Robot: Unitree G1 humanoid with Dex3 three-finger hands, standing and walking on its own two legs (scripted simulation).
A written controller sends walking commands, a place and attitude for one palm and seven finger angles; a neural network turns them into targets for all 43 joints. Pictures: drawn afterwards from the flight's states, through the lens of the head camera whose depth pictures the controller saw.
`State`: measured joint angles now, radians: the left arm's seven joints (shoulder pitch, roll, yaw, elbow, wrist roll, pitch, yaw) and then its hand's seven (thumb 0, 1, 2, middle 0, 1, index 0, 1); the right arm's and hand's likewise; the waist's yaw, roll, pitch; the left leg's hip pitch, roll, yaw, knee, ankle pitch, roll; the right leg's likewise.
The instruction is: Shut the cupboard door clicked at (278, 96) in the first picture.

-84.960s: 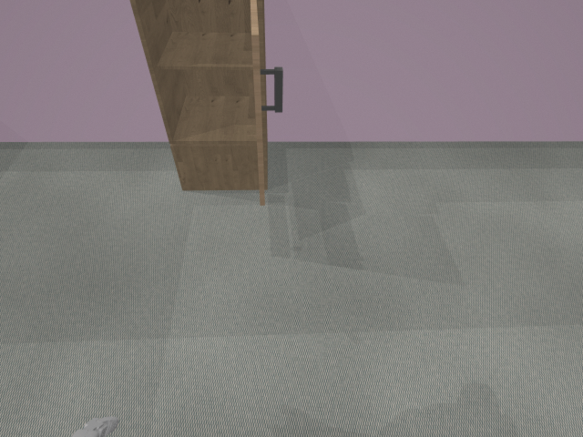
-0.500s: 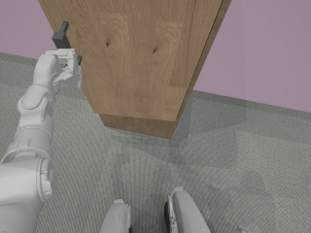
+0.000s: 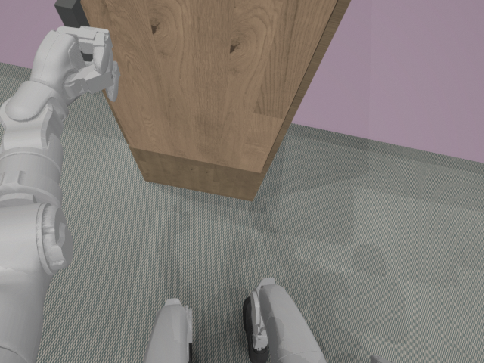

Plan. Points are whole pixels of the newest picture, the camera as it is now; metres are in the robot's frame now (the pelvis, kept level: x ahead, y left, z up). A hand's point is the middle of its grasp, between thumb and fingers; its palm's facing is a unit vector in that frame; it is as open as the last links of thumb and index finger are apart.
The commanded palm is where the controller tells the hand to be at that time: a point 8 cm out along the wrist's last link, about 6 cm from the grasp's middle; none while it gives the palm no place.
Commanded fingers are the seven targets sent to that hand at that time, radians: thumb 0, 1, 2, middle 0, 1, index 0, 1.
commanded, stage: push the door shut along its arc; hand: left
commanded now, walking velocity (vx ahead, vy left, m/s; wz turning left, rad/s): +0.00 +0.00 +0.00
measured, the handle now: (89, 32) +0.61 +0.18 +0.08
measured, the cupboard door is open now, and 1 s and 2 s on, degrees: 0 0 0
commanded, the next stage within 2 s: pull the fist back off the door in 0.18 s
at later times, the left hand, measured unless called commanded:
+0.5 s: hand (121, 68) +0.54 +0.14 +0.08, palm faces +0.00 -1.00 +0.01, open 3.3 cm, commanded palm +0.54 +0.16 +0.08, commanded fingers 0.00 0.90 0.90 -1.30 -1.50 -1.30 -1.50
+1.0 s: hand (119, 101) +0.50 +0.14 +0.07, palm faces -0.07 -1.00 -0.01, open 3.1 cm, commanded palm +0.46 +0.19 +0.08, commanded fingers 0.00 0.90 0.90 -1.30 -1.50 -1.30 -1.50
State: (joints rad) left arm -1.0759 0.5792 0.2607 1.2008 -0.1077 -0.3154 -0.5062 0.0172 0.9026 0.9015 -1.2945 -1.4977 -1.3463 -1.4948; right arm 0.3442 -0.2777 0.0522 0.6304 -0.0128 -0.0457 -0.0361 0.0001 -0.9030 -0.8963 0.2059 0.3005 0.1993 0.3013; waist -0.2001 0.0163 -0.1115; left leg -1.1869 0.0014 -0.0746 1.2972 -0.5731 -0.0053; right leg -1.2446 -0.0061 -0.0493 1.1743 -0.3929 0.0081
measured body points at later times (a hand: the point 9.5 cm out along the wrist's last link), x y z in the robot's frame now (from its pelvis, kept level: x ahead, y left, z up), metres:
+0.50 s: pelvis -0.02 +0.00 -0.01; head +0.14 +0.04 +0.41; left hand +0.54 +0.19 +0.08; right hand -0.01 -0.25 -0.11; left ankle +0.01 +0.12 -0.62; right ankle +0.08 -0.13 -0.62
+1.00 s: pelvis +0.01 +0.01 +0.02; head +0.15 +0.01 +0.45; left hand +0.49 +0.19 +0.07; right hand +0.03 -0.26 -0.09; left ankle +0.01 +0.12 -0.62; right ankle +0.08 -0.13 -0.62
